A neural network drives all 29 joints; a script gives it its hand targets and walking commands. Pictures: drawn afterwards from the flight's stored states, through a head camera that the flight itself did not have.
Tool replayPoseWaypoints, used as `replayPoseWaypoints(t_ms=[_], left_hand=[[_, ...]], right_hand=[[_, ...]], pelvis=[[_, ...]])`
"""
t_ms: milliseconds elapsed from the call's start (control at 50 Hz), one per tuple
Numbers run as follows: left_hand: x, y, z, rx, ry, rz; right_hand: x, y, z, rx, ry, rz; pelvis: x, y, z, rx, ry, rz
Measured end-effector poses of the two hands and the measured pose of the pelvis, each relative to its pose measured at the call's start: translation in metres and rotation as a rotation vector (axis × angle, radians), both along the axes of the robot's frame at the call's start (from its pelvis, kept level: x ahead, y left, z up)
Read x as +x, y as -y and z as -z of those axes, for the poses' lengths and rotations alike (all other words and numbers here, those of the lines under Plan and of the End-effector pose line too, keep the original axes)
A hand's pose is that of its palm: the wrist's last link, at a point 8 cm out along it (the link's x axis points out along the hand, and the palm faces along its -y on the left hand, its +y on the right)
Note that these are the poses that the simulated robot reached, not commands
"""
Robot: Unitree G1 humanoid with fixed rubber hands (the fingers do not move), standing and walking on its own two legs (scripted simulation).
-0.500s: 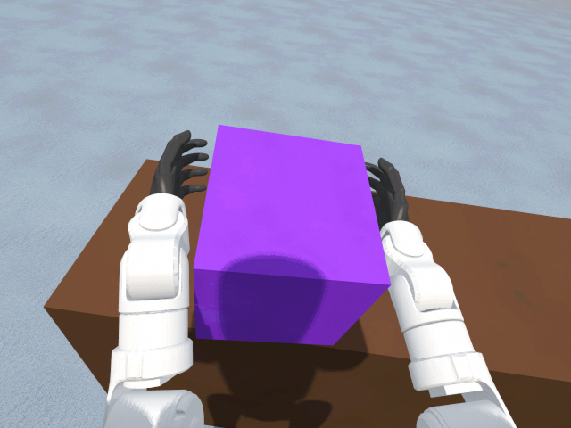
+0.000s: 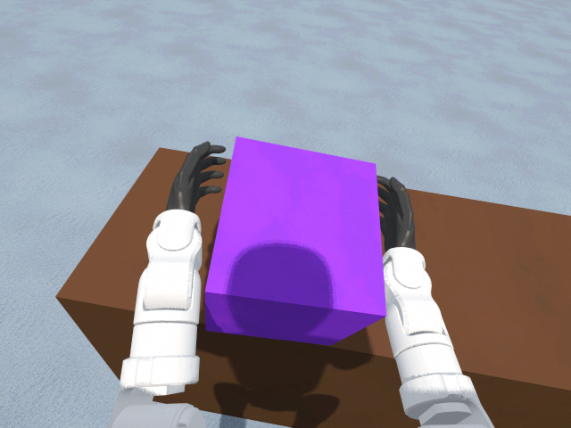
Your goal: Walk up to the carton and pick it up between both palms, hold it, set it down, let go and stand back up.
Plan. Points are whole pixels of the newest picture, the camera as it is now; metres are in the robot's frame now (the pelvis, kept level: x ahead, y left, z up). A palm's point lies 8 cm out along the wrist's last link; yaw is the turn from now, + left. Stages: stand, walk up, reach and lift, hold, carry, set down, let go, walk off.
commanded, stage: set down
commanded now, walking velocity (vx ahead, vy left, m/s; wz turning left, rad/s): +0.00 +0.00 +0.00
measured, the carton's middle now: (287, 250) +0.35 +0.01 +0.08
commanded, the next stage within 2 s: none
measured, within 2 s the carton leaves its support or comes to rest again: neither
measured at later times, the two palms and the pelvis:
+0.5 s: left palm (199, 208) +0.38 +0.14 +0.12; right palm (396, 240) +0.37 -0.15 +0.10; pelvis +0.02 -0.01 +0.00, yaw +0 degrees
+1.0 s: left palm (202, 212) +0.40 +0.14 +0.09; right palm (387, 240) +0.38 -0.14 +0.08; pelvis +0.02 +0.00 +0.00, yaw +0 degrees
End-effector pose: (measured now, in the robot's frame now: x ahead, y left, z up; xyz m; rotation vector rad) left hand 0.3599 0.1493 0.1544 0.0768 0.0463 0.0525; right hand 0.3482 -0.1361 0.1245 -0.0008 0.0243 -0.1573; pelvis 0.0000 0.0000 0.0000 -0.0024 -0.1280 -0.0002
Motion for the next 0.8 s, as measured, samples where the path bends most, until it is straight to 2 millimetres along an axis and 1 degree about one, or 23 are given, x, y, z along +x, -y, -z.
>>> replayPoseWaypoints(t_ms=[60, 120, 320, 580, 800], left_hand=[[0.004, 0.003, 0.012, -0.005, -0.010, 0.001], [0.008, 0.006, 0.018, -0.011, -0.011, 0.002], [0.019, 0.014, 0.022, -0.018, -0.013, 0.012], [0.025, 0.009, 0.038, -0.022, -0.054, 0.011], [0.034, 0.008, 0.049, -0.020, -0.089, 0.015]], right_hand=[[0.002, 0.002, 0.010, 0.004, -0.006, 0.006], [0.005, 0.006, 0.014, 0.006, -0.007, 0.014], [0.014, 0.014, 0.016, 0.007, -0.008, 0.021], [0.019, 0.010, 0.030, -0.007, -0.050, 0.020], [0.026, 0.009, 0.039, -0.019, -0.083, 0.022]], pelvis=[[0.005, 0.000, 0.000, 0.001, -0.016, 0.001], [0.009, 0.001, -0.001, 0.001, -0.030, 0.003], [0.017, 0.005, -0.001, 0.005, -0.043, 0.009], [0.018, 0.005, -0.001, 0.006, -0.071, 0.005], [0.017, 0.002, -0.002, 0.004, -0.115, 0.004]])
